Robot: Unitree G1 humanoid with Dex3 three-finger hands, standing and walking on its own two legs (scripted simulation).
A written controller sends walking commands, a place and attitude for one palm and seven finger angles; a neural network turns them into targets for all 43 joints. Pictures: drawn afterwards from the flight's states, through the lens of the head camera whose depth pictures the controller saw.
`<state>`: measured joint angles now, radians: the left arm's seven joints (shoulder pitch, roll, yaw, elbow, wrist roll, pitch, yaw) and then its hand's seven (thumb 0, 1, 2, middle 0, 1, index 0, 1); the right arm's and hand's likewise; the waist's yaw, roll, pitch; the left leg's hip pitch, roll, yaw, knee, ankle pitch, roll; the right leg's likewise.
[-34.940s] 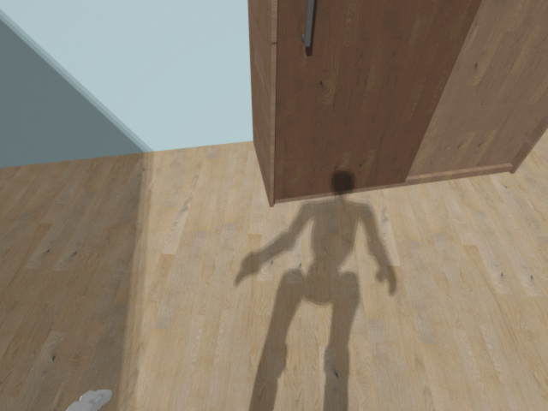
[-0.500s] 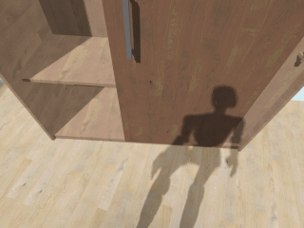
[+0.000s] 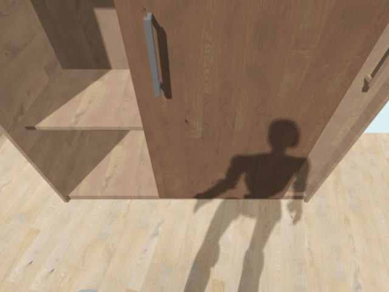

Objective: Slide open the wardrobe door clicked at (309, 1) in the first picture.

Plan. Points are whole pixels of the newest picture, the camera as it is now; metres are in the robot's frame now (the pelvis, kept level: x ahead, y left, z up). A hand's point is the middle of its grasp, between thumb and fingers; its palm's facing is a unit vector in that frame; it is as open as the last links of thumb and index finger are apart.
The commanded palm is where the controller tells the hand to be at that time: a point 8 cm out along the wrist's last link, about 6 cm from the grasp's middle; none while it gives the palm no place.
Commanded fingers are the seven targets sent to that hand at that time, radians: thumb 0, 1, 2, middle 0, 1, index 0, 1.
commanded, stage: let the arm hang, fingers relaxed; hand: left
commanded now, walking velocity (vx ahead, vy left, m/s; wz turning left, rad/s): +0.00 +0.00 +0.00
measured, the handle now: (154, 57) +0.67 +0.15 +0.14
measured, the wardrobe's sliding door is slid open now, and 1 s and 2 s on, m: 0.53 0.53 0.53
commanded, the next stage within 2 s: look to check the result in 0.08 s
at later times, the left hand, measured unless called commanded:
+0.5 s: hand out of the picture +0.08 +0.23 -0.16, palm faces -0.03 -0.94 -0.33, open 7.4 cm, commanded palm none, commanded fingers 0.00 0.90 0.90 -0.20 -0.30 -0.20 -0.30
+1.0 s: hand out of the picture +0.11 +0.22 -0.16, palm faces -0.04 -0.95 -0.32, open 7.4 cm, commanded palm none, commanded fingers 0.00 0.90 0.90 -0.20 -0.30 -0.20 -0.30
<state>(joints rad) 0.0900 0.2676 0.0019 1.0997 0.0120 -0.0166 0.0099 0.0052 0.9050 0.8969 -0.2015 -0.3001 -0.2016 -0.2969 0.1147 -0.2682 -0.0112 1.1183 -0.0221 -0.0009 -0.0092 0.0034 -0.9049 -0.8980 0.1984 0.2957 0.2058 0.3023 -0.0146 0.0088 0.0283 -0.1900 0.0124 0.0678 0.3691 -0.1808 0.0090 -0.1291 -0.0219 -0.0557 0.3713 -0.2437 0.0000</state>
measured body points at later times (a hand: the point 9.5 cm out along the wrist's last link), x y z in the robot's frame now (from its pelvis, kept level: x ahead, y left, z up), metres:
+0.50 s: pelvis +0.02 -0.01 +0.00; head +0.05 -0.01 +0.45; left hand +0.08 +0.28 -0.14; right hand +0.09 -0.29 -0.14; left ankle +0.01 +0.11 -0.75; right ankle -0.03 -0.12 -0.75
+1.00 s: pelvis +0.03 -0.02 +0.00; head +0.05 -0.02 +0.45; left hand +0.11 +0.27 -0.13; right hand +0.10 -0.31 -0.14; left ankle +0.01 +0.11 -0.75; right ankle -0.03 -0.12 -0.75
